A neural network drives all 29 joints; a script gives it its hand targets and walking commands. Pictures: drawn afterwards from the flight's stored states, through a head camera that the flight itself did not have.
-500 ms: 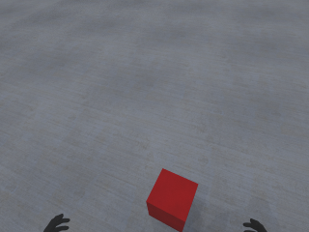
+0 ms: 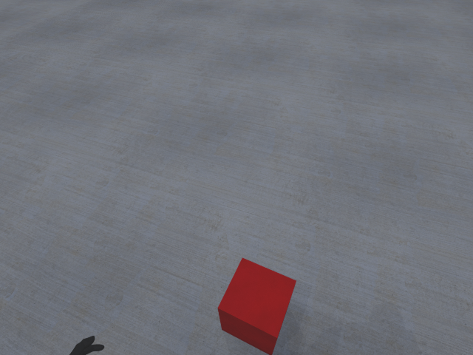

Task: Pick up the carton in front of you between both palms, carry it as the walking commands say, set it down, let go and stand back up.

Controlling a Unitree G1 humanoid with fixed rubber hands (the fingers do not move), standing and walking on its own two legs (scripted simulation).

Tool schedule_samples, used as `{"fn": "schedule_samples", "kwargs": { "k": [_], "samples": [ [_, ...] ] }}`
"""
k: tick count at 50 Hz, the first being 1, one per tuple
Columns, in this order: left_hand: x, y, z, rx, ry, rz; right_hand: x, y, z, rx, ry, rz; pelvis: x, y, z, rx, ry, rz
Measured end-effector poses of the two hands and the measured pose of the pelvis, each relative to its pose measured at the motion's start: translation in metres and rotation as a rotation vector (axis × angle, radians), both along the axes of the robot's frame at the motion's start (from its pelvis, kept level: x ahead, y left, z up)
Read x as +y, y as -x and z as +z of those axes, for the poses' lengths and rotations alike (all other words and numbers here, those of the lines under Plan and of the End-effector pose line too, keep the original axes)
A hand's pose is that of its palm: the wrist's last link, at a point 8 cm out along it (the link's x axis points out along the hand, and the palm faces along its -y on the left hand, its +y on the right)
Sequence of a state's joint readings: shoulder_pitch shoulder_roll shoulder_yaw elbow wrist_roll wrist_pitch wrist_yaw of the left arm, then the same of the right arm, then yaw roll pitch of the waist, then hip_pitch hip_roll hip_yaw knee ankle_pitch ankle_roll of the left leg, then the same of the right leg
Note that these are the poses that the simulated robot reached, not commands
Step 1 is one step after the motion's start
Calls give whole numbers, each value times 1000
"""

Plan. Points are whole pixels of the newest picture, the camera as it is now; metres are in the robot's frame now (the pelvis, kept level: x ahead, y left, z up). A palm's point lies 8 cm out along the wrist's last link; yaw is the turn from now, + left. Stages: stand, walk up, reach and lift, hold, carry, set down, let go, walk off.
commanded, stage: stand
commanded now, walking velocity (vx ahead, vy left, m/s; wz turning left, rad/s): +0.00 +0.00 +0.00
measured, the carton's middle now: (256, 306) +0.43 -0.05 -0.65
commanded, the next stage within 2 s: none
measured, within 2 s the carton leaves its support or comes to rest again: neither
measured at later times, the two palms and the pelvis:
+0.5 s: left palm out of the picture +0.09 +0.30 -0.09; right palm out of the picture +0.06 -0.29 -0.11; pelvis -0.01 +0.01 +0.00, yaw -1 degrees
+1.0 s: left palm out of the picture +0.09 +0.31 -0.09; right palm out of the picture +0.05 -0.29 -0.11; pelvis -0.01 +0.01 +0.01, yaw -2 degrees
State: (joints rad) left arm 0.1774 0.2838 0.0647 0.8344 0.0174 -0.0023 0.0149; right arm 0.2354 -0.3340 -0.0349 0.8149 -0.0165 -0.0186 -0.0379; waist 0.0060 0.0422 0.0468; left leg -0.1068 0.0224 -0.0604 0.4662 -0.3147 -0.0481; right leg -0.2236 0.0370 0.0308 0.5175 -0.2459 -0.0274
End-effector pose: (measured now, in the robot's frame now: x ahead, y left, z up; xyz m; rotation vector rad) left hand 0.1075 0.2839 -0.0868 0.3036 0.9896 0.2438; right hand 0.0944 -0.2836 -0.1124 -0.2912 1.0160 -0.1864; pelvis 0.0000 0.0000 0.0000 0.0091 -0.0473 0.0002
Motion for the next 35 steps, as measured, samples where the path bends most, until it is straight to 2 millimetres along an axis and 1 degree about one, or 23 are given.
{"fn": "schedule_samples", "kwargs": {
  "k": [16, 35],
  "samples": [
    [9, 14, -3, 36, -2, -3, -2, 22, 1, 39, 10, -22, 5, 9, 2, -8, -1, -11],
    [18, 19, -4, 70, -10, -10, -4, 35, 2, 71, 19, -50, 10, 13, 5, -8, -2, -24]
  ]
}}
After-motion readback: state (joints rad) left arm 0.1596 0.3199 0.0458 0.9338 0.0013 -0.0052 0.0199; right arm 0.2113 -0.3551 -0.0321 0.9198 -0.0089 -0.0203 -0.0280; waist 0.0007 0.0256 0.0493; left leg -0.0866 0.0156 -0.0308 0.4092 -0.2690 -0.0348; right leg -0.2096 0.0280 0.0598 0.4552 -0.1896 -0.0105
